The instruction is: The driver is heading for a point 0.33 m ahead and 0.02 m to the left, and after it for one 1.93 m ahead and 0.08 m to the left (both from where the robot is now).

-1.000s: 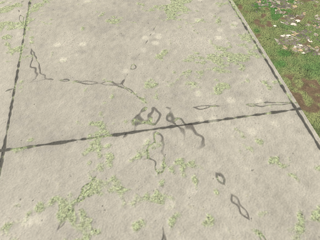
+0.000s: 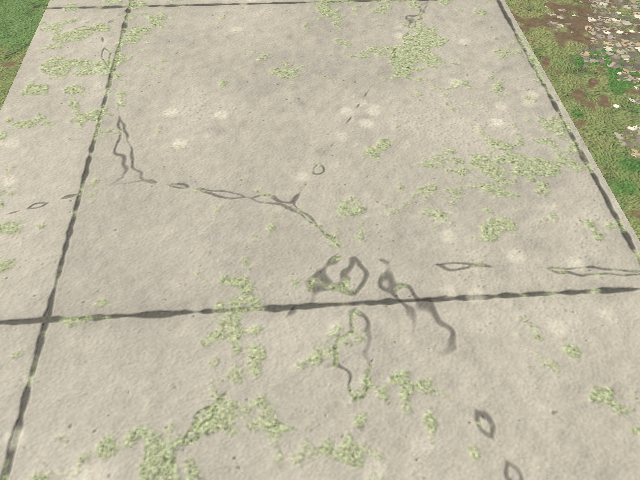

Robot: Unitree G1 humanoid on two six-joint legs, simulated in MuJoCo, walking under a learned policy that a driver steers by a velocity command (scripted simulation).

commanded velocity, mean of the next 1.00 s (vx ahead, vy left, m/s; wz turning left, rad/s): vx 0.46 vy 0.00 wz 0.20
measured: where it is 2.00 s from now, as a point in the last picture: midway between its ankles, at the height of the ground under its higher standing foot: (318, 257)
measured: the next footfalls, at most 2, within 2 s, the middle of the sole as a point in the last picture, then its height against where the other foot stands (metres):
right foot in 0.26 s outside the picture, level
left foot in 0.80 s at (305, 461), level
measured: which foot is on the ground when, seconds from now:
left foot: down 0.00-0.26, up 0.28-0.78, down 0.80-1.00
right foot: up 0.00-0.24, down 0.26-0.82, up 0.84-1.00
